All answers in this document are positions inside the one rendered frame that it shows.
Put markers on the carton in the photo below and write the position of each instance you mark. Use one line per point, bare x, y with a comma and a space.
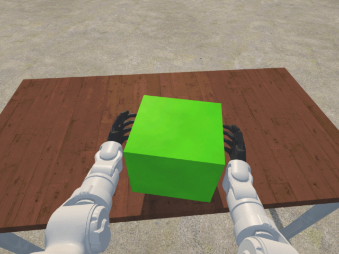
176, 148

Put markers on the robot left hand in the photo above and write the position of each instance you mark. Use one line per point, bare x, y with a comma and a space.
117, 131

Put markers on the robot right hand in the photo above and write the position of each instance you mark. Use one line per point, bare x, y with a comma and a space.
237, 151

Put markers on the left robot upper arm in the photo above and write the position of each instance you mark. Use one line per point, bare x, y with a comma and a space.
78, 229

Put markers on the right robot forearm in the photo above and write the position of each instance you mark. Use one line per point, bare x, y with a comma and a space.
246, 209

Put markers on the table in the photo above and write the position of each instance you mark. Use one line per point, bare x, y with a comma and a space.
51, 129

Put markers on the left robot forearm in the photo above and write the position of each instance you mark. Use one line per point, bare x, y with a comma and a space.
101, 181

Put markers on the right robot upper arm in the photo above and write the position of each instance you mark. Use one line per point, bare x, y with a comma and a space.
258, 245

